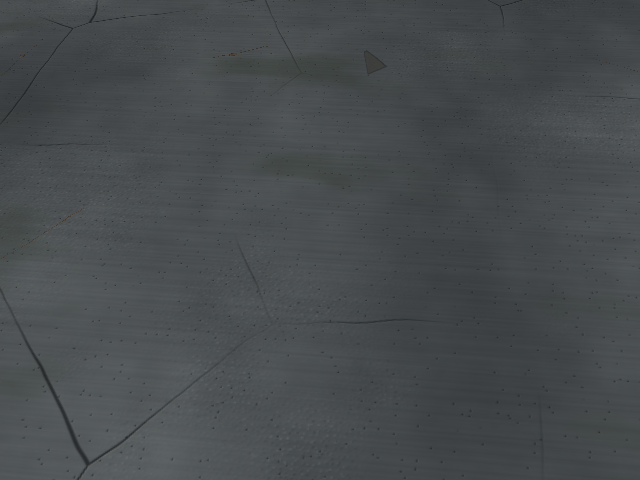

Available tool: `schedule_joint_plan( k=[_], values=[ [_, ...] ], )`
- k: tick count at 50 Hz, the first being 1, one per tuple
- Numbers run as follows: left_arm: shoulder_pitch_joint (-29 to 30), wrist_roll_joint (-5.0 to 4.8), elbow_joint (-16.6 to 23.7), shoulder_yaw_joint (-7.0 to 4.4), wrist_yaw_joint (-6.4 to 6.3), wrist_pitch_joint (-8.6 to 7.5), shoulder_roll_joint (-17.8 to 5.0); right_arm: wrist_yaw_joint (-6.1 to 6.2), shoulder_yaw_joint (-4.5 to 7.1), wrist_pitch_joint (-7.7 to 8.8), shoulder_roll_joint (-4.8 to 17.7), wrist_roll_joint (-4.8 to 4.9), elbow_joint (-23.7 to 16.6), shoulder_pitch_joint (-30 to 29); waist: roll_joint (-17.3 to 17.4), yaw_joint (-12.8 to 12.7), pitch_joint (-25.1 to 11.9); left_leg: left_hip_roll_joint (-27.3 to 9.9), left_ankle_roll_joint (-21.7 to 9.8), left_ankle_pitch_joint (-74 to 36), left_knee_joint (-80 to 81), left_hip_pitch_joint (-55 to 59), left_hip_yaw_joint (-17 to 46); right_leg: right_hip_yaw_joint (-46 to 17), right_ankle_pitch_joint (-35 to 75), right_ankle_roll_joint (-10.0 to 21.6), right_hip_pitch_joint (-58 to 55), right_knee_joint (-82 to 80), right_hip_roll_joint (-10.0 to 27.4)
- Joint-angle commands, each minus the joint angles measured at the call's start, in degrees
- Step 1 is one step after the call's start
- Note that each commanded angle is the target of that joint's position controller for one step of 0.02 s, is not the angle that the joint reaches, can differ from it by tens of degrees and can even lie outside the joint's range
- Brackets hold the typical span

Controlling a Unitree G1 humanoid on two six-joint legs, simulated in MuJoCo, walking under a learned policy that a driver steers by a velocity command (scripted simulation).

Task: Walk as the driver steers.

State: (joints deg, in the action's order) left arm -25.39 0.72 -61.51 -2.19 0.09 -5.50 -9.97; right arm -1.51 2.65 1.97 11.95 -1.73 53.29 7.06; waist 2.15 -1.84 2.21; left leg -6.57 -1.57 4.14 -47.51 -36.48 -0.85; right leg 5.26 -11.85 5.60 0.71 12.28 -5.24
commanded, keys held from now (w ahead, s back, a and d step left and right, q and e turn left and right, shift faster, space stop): w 0.26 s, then w+e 0.74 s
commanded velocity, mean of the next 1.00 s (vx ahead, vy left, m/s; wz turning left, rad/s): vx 0.50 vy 0.00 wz -0.31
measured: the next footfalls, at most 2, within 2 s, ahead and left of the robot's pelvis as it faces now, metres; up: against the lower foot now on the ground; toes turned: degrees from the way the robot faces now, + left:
left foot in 0.20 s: +0.28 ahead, +0.11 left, +0.00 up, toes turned +4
right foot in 0.76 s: +0.55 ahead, -0.07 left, +0.00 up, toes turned -18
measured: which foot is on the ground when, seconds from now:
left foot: up 0.00-0.18, down 0.20-0.78, up 0.80-1.00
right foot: down 0.00-0.20, up 0.22-0.74, down 0.76-1.00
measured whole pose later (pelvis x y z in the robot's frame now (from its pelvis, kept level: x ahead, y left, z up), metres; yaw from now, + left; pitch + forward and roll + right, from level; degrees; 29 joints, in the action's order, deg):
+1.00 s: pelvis +0.53 -0.03 +0.00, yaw -22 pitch +0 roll +0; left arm -18.5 -0.1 -54.4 -4.4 0.0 -2.9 -14.3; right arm -0.5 3.0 2.7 13.3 -2.6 47.1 8.1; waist 1.4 -1.1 2.9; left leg -7.7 2.1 14.4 -60.9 -35.0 2.1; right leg -0.6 -10.9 8.8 8.5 19.4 -8.8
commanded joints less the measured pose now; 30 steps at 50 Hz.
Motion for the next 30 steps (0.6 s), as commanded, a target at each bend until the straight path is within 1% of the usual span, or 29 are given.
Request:
schedule_joint_plan(
  k=[1,4,6,7,8,9,10,11,12,13,14,15,16,17,18,19,21,22,24,27,30],
  values=[
    [-2.8,-0.01,1.8,-0.84,-0.33,-0.81,-6.8,-0.09,-0.4,0.5,1.1,0.46,-4.3,-6.0,-5.7,-0.4,3.4,2.1,0.1,-4.4,7.6,1.1,-3.3,-7.6,22.2,5.3,2.4,-5.2,14.6],
    [-5.4,0.48,0.7,-0.85,-0.8,-0.51,-7.1,0.07,-0.37,0.84,1.9,0.45,-6.0,-9.8,-6.0,-1.5,4.0,3.1,-1.2,-2.7,11.8,-0.1,-3.7,-7.8,25.6,5.8,-4.0,-3.3,16.7],
    [-5.2,0.84,0.4,-1.05,-1.22,-0.29,-7.7,0.16,-0.11,1.29,2.6,0.42,-6.6,-10.2,-6.1,-0.8,4.1,3.9,-2.8,1.0,14.1,1.0,-3.7,-7.8,30.7,5.6,-7.4,-0.7,18.1],
    [-4.3,0.94,0.4,-1.17,-1.38,-0.24,-8.1,0.31,0.12,1.59,2.9,0.43,-6.4,-8.5,-6.3,0.4,3.3,4.9,-3.7,3.3,15.5,4.2,-4.1,-7.0,36.6,5.0,-7.9,1.9,18.3],
    [-3.3,1.0,0.5,-1.33,-1.48,-0.18,-8.6,0.63,0.54,1.9,3.6,0.39,-5.3,-4.9,-6.7,2.2,1.4,6.7,-4.8,5.5,16.7,9.7,-4.8,-6.3,44.4,4.3,-7.8,6.3,18.1],
    [-2.5,0.9,0.5,-1.44,-1.42,0.02,-9.0,1.05,1.18,2.34,4.5,0.26,-2.9,2.4,-6.1,5.2,-2.2,8.6,-6.0,5.1,19.6,18.1,-5.6,-5.2,48.7,3.5,-7.1,14.6,16.9],
    [-1.7,0.49,1.0,-1.22,-1.28,0.1,-8.5,1.6,2.13,2.97,6.4,-0.5,0.3,12.3,-4.4,9.1,-7.6,6.8,-7.8,2.8,21.4,31.9,-3.6,-3.4,42.5,2.3,-0.4,26.2,14.6],
    [-3.2,-0.98,3.3,-0.25,-0.82,0.02,-5.1,2.23,3.6,3.31,12.0,-2.01,1.6,21.5,3.2,10.8,-15.7,-8.3,-12.1,7.9,22.4,48.7,14.8,-0.5,19.8,0.4,15.3,45.2,9.9],
    [-8.3,-1.86,2.9,-0.39,-0.41,0.18,-3.3,1.59,4.3,2.65,14.6,-1.29,2.0,21.6,11.4,8.1,-20.2,-18.9,-18.9,7.3,30.0,56.2,38.8,-3.0,-20.0,-0.7,30.4,61.3,0.3],
    [-2.3,-0.38,3.4,-1.57,-0.59,0.63,-7.4,1.27,3.65,2.08,11.4,0.51,1.2,15.4,2.1,6.3,-12.4,-15.1,-16.3,13.3,31.6,49.3,33.6,-8.6,-14.8,0.2,35.2,63.8,4.6],
    [1.9,-0.18,4.7,-1.5,-0.28,0.36,-6.6,1.11,2.59,2.28,7.6,0.84,0.0,9.6,0.2,4.7,-5.1,-13.4,-14.1,12.2,33.8,40.0,24.9,-8.6,-9.3,0.3,35.4,61.4,6.7],
    [3.2,-0.2,4.7,-1.42,-0.16,0.46,-5.4,0.99,1.82,2.74,4.9,0.53,-0.2,6.9,-1.1,3.1,-1.9,-10.8,-11.7,8.5,36.1,33.9,19.0,-8.5,-6.0,0.3,33.1,58.1,8.6],
    [2.9,0.6,4.5,-1.53,0.03,1.18,-4.8,1.26,1.31,3.19,3.3,0.68,0.4,6.8,-0.2,1.7,-0.2,-8.8,-9.8,4.9,37.4,29.8,14.2,-8.4,-4.7,-0.2,30.6,55.8,9.4],
    [1.4,1.05,4.0,-1.38,0.44,2.05,-3.6,1.54,0.86,3.59,2.1,0.74,1.2,7.5,0.9,0.6,0.0,-7.4,-8.5,3.1,38.4,27.4,10.5,-8.4,-3.8,-0.7,28.2,54.3,9.9],
    [1.3,1.18,4.0,-1.46,0.75,2.7,-3.2,1.7,0.79,4.15,2.2,0.73,2.0,9.4,1.3,0.4,0.0,-7.0,-8.1,0.3,38.9,26.7,8.6,-8.0,-3.2,-1.1,27.6,53.9,9.7],
    [2.0,1.21,4.4,-1.55,1.0,3.21,-3.0,1.8,0.92,4.64,3.0,0.85,2.6,10.9,1.2,0.0,0.3,-6.8,-7.9,-2.3,39.3,26.9,6.6,-7.8,-2.1,-1.3,28.8,53.5,9.8],
    [5.9,1.13,5.9,-1.62,1.35,3.92,-3.1,1.95,1.16,5.1,4.3,0.83,3.1,12.8,1.2,0.1,1.6,-6.4,-7.3,-4.8,40.4,27.7,3.0,-7.3,1.7,-1.8,33.0,51.7,10.5],
    [8.3,1.05,6.8,-1.62,1.5,4.1,-3.3,2.02,1.12,5.15,4.4,0.76,3.2,13.8,1.1,0.5,2.2,-6.2,-6.9,-5.9,40.7,28.4,1.6,-7.1,3.8,-2.0,35.2,50.3,10.7],
    [12.9,0.81,8.6,-1.51,1.78,4.09,-3.4,2.16,0.89,5.15,4.1,0.74,3.4,15.3,1.1,1.3,3.1,-5.5,-6.1,-8.9,41.0,29.8,-1.3,-6.3,7.8,-2.4,37.9,45.8,10.6],
    [18.9,0.6,11.0,-0.81,2.17,3.73,-2.6,2.54,0.6,5.13,4.0,0.82,3.7,16.8,1.2,2.4,3.9,-4.5,-5.0,-14.6,40.3,31.6,-5.7,-3.2,12.4,-2.5,37.1,35.7,9.8],
    [24.3,0.76,13.4,-0.19,2.37,3.65,-2.1,3.23,0.66,4.89,4.8,0.83,4.8,20.1,1.3,4.0,4.4,-5.9,-4.9,-20.3,39.2,36.4,-8.2,0.6,12.8,-1.4,36.2,28.1,8.7]
  ],
)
